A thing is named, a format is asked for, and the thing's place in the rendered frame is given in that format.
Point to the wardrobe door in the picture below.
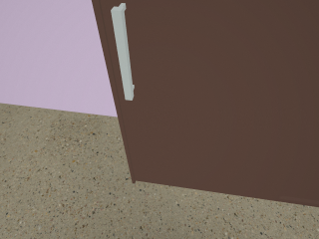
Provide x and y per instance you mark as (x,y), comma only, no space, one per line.
(226,93)
(307,189)

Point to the handle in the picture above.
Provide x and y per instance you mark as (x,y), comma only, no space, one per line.
(120,30)

